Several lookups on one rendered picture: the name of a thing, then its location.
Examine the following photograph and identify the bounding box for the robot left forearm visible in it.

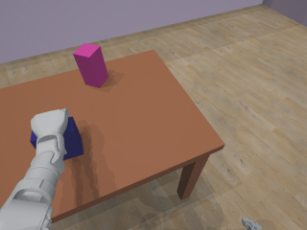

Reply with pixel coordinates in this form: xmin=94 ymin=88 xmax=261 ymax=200
xmin=0 ymin=132 xmax=65 ymax=218

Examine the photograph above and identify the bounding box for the robot right hand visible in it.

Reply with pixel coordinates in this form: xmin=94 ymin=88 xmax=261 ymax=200
xmin=241 ymin=218 xmax=262 ymax=230

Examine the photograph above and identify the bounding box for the table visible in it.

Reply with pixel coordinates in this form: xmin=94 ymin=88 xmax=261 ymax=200
xmin=0 ymin=49 xmax=225 ymax=224

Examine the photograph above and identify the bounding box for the sponge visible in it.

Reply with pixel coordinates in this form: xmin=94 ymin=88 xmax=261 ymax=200
xmin=30 ymin=116 xmax=83 ymax=160

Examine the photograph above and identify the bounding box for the left robot upper arm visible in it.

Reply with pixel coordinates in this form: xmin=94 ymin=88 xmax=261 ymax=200
xmin=0 ymin=198 xmax=54 ymax=230

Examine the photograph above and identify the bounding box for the robot left hand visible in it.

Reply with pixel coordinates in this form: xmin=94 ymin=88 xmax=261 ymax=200
xmin=31 ymin=108 xmax=70 ymax=155

